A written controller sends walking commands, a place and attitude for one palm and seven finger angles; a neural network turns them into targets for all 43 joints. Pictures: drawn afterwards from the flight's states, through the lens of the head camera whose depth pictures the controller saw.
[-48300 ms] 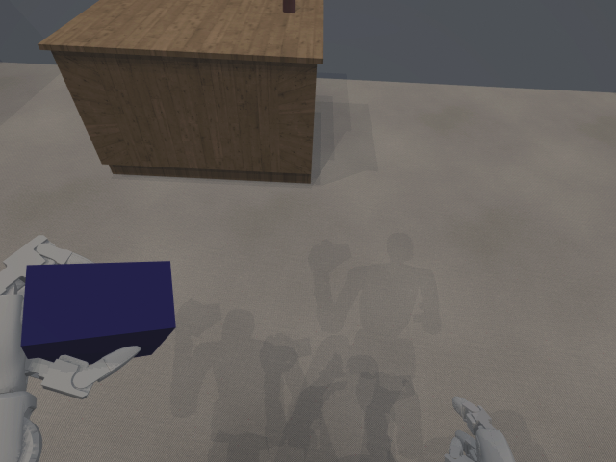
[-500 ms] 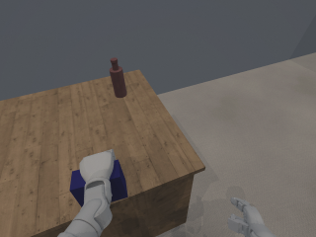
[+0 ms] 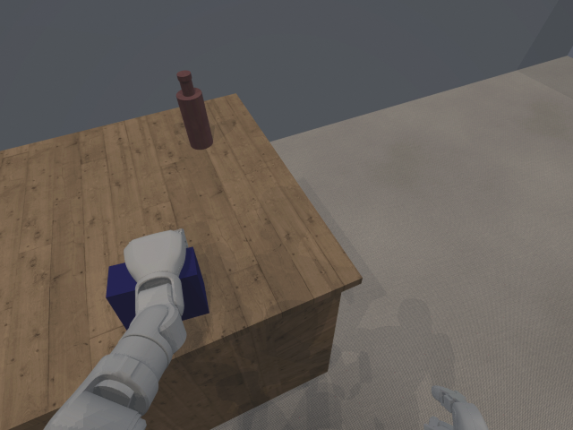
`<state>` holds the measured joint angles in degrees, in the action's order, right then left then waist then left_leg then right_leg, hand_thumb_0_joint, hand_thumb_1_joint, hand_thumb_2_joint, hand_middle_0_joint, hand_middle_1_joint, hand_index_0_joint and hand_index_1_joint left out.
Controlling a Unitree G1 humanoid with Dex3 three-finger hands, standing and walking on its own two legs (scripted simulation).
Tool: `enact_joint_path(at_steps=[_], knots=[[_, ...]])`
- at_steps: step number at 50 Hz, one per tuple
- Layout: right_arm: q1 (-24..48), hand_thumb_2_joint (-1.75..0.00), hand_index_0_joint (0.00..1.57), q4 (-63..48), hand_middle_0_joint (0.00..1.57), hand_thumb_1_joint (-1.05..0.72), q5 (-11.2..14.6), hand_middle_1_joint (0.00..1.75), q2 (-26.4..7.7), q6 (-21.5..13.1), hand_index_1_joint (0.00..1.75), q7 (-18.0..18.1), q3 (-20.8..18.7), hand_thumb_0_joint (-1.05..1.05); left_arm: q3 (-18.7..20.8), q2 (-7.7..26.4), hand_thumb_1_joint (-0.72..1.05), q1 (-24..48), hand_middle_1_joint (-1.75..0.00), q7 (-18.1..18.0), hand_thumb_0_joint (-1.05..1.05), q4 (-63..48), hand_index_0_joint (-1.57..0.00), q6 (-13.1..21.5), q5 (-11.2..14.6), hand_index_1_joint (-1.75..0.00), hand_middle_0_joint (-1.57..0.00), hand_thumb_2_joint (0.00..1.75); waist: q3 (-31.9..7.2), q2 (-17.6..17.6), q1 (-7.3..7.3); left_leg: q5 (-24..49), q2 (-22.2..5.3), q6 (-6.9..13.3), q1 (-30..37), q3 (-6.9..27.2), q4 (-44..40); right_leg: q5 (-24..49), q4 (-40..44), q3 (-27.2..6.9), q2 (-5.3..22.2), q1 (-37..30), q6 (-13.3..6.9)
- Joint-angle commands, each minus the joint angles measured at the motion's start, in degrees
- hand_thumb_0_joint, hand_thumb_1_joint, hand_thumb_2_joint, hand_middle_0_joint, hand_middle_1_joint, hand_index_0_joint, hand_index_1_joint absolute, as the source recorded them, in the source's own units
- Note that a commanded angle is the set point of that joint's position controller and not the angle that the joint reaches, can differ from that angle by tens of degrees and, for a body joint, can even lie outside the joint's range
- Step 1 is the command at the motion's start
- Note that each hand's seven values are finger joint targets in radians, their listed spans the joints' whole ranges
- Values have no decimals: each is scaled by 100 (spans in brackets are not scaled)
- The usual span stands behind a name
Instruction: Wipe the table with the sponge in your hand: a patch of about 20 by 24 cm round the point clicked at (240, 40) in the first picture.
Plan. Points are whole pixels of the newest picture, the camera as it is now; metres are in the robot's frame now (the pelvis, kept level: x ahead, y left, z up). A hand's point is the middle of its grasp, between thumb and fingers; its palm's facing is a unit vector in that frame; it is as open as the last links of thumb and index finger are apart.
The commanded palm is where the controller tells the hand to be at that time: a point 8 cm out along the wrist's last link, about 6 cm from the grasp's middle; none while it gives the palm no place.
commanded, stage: wipe forward along the middle lane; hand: left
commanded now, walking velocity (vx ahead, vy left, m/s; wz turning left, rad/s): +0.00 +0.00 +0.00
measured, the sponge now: (164, 296) +0.33 +0.24 -0.05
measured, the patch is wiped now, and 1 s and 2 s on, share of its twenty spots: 1.00 1.00 1.00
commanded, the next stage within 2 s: slide back across to the first lane in 1.04 s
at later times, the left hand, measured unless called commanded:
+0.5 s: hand (161, 251) +0.40 +0.25 -0.01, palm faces -0.11 -0.01 -0.99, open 10.0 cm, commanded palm +0.38 +0.26 +0.03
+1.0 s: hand (154, 227) +0.45 +0.28 -0.01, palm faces -0.12 -0.01 -0.99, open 10.0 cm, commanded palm +0.43 +0.28 +0.03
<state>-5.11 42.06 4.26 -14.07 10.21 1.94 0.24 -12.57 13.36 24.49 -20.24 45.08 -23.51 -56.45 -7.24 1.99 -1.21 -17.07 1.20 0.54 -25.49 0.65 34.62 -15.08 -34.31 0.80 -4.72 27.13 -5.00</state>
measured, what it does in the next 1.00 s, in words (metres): stands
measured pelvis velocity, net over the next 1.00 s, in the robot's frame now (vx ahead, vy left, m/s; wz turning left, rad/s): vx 0.01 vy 0.03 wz -0.01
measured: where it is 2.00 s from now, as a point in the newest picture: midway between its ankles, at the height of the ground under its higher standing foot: outside the picture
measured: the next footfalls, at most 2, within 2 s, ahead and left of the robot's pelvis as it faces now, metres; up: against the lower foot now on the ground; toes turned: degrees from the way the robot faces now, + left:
none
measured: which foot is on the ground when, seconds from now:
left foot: down 0.00-1.00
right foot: down 0.00-1.00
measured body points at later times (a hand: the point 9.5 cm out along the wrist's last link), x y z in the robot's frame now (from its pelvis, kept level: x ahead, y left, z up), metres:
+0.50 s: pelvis +0.00 +0.00 -0.01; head +0.04 -0.01 +0.44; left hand +0.40 +0.25 +0.05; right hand +0.11 -0.26 -0.14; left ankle +0.00 +0.12 -0.73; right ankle +0.02 -0.06 -0.73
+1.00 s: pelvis +0.01 +0.03 -0.01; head +0.08 +0.03 +0.43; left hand +0.45 +0.28 +0.05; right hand +0.08 -0.24 -0.14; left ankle +0.00 +0.12 -0.73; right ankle +0.02 -0.06 -0.73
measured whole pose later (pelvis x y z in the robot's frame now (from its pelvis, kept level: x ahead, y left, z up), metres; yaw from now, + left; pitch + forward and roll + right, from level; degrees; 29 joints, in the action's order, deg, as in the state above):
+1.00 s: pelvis +0.01 +0.03 -0.01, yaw -1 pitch +17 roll -2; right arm -13.0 43.8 3.6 -15.0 7.0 -0.4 -0.3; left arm -4.4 22.8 46.4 -21.9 69.1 -15.1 -57.9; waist -9.3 1.9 4.5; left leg -19.5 1.0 2.2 -38.5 0.6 41.0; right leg -15.5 -36.8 0.9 -4.9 38.4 -3.2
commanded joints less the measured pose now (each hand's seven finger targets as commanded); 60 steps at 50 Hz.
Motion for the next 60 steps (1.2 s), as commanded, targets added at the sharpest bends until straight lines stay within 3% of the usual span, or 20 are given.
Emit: enact_joint_path(at_steps=[1, 8, 10, 12, 15, 17, 18, 20, 25, 27, 29, 33, 35, 39, 46, 48, 52, 54, 56, 60], knots=[[568, -90, 20, -800, 20, -90, -28, 30, -675, -271, 30, 63, -230, 0, 529, 1128, 10, 1378, -160, -145, 0, -71, -120, 69, -48, -160, -120, 130, -1165, -663, 78, 274, 154, 209, -349, -56, -236, 874, 632, -735, 409, -1187, 200], [281, -90, 20, -745, 20, -90, -11, 30, -709, -322, 30, 23, -275, 0, 428, 1055, 10, 1760, -160, -200, 0, 288, -120, 274, -66, -160, -120, 130, -1102, -789, 238, 193, 125, 234, -548, -73, -140, 872, 621, -711, 402, -980, 242], [241, -90, 20, -698, 20, -90, -22, 30, -749, -333, 30, 37, -266, 0, 709, 1448, 10, 1987, -160, -223, 0, 441, -120, 337, -81, -160, -120, 130, -1033, -722, 210, 62, 125, 229, -687, -31, -158, 596, 648, -762, 399, -912, 226], [137, -90, 20, -642, 20, -90, -22, 30, -749, -358, 30, 52, -262, 0, 691, 1511, 10, 2188, -160, -265, 0, 623, -120, 400, -89, -160, -120, 130, -949, -852, 313, -89, 118, 248, -798, -79, -110, 327, 689, -757, 429, -841, 280], [68, -90, 20, -593, 20, -90, -28, 30, -776, -393, 30, 50, -262, 0, 815, 1740, 10, 2455, -160, -286, 0, 800, -120, 478, -157, -160, -120, 130, -1003, -619, 297, -117, 105, 243, -851, -37, -111, 202, 655, -739, 414, -729, 242], [-28, -90, 20, -585, 20, -90, -11, 30, -754, -404, 30, 36, -257, 0, 687, 1625, 10, 2520, -160, -308, 0, 957, -120, 491, -156, -160, -120, 130, -1110, -625, 336, -133, 102, 251, -846, -68, -82, 140, 640, -671, 414, -705, 270], [-43, -90, 20, -571, 20, -90, -10, 30, -753, -416, 30, 26, -257, 0, 564, 1528, 10, 2688, -160, -303, 0, 970, -120, 514, -163, -160, -120, 130, -1096, -571, 414, -110, 92, 257, -820, -79, -52, 232, 641, -669, 416, -639, 274], [-88, -90, 20, -564, 20, -90, -18, 30, -753, -430, 30, 0, -275, 0, 692, 1606, 10, 2720, -160, -317, 0, 1038, -120, 538, -115, -160, -120, 130, -1330, -432, 349, 36, 82, 253, -787, -70, -47, 498, 576, -634, 408, -742, 260], [-284, -90, 20, -507, 20, -90, -31, 30, -798, -442, 30, -25, -269, 0, 835, 1867, 10, 2954, -160, -357, 0, 1277, -120, 612, -147, -160, -120, 130, -1493, -570, 441, 148, 79, 258, -1010, -61, 59, 874, 463, -656, 417, -870, 284], [-345, -90, 20, -467, 20, -90, -29, 30, -811, -448, 30, -28, -268, 0, 715, 1796, 10, 3074, -160, -368, 0, 1434, -120, 600, -170, -160, -120, 130, -1317, -648, 548, 27, 70, 269, -1037, -87, 85, 688, 517, -633, 412, -675, 324], [-420, -90, 20, -431, 20, -90, -34, 30, -842, -454, 30, -37, -267, 0, 875, 2055, 10, 3177, -160, -377, 0, 1558, -120, 587, -193, -160, -120, 130, -1365, -652, 539, 35, 63, 273, -1094, -85, 106, 700, 506, -633, 412, -700, 321], [-557, -90, 20, -405, 20, -90, -48, 30, -837, -478, 30, -73, -284, 0, 776, 1929, 10, 3305, -160, -374, 0, 1650, -120, 621, -237, -160, -120, 130, -1535, -423, 571, 256, 52, 276, -997, -86, 161, 1051, 389, -533, 384, -619, 301], [-588, -90, 20, -418, 20, -90, -51, 30, -848, -474, 30, -94, -286, 0, 925, 2110, 10, 3355, -160, -356, 0, 1656, -120, 642, -204, -160, -120, 130, -1766, -372, 511, 408, 57, 273, -991, -70, 161, 1276, 324, -517, 375, -774, 284], [-739, -90, 20, -370, 20, -90, -51, 30, -899, -457, 30, -114, -283, 0, 958, 2267, 10, 3438, -160, -344, 0, 1894, -120, 616, -251, -160, -120, 130, -1622, -486, 598, 398, 47, 275, -1116, -71, 205, 1330, 322, -511, 363, -684, 307], [-952, -90, 20, -295, 20, -90, -76, 30, -923, -473, 30, -172, -325, 0, 838, 2092, 10, 3742, -160, -320, 0, 2044, -120, 677, -307, -160, -120, 130, -1703, -288, 694, 706, -12, 279, -853, 12, 261, 1417, 189, -308, 275, -299, 252], [-1006, -90, 20, -295, 20, -90, -91, 30, -950, -468, 30, -184, -326, 0, 1003, 2307, 10, 3636, -160, -334, 0, 2112, -120, 672, -325, -160, -120, 130, -1791, -345, 634, 764, -8, 271, -914, 15, 292, 1495, 161, -311, 270, -346, 245], [-1092, -90, 20, -248, 20, -90, -98, 30, -941, -490, 30, -218, -334, 0, 796, 2041, 10, 3968, -160, -368, 0, 2278, -120, 662, -339, -160, -120, 130, -1657, -210, 748, 765, -42, 259, -834, 69, 291, 1248, 123, -190, 222, 17, 228], [-1143, -90, 20, -225, 20, -90, -114, 30, -987, -489, 30, -224, -331, 0, 969, 2343, 10, 4132, -160, -393, 0, 2349, -120, 649, -371, -160, -120, 130, -1718, -292, 746, 740, -57, 263, -892, 88, 312, 1207, 103, -201, 219, 14, 224], [-1178, -90, 20, -195, 20, -90, -125, 30, -997, -505, 30, -224, -331, 0, 938, 2312, 10, 4297, -160, -412, 0, 2409, -120, 638, -359, -160, -120, 130, -1785, -266, 809, 801, -65, 265, -846, 114, 337, 1194, 70, -175, 209, 107, 226], [-1162, -90, 20, -279, 20, -90, -124, 30, -970, -505, 30, -265, -342, 0, 1011, 2299, 10, 4165, -160, -372, 0, 2362, -120, 638, -352, -160, -120, 130, -2042, -69, 652, 990, -91, 234, -638, 174, 287, 1153, 26, -106, 175, 59, 176]])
